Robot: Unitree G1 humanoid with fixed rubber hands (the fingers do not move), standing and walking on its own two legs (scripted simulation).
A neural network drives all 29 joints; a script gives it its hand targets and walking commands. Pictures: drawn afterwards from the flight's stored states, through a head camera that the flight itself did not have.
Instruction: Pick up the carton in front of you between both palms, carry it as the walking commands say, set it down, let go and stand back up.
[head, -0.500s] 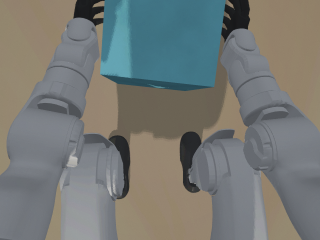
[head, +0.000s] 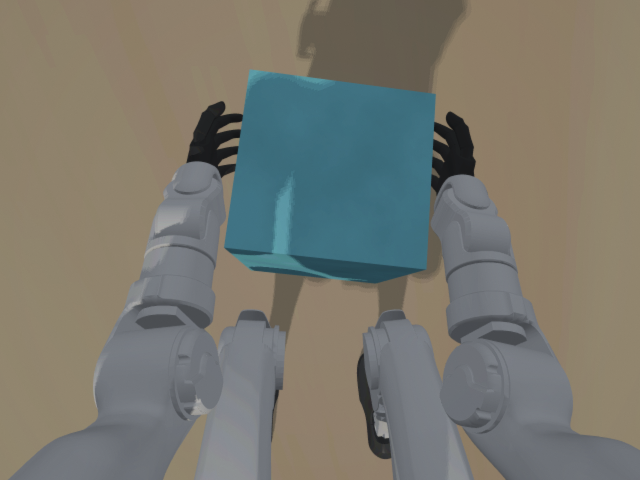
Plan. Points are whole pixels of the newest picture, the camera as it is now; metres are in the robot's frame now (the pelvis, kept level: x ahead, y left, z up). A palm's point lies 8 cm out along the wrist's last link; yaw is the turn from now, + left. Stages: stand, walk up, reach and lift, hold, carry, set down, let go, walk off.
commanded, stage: reach and lift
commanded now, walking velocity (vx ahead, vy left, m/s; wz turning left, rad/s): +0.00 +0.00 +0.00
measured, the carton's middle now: (325, 198) +0.47 +0.01 -0.14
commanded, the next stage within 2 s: none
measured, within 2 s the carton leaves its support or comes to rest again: neither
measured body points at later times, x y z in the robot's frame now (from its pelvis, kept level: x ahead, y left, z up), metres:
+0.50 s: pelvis +0.04 +0.00 +0.13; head +0.20 +0.02 +0.55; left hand +0.46 +0.16 +0.08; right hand +0.46 -0.15 +0.09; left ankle +0.12 +0.12 -0.43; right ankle +0.11 -0.12 -0.43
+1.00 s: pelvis +0.09 +0.00 +0.26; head +0.14 +0.01 +0.71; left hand +0.42 +0.16 +0.24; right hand +0.43 -0.15 +0.24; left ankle +0.12 +0.12 -0.43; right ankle +0.11 -0.12 -0.43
